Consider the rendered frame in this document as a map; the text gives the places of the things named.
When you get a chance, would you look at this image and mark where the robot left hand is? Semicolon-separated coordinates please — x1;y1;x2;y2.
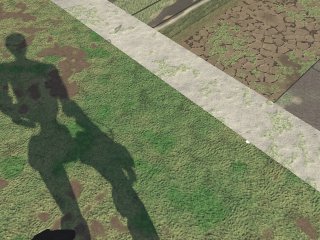
31;229;76;240

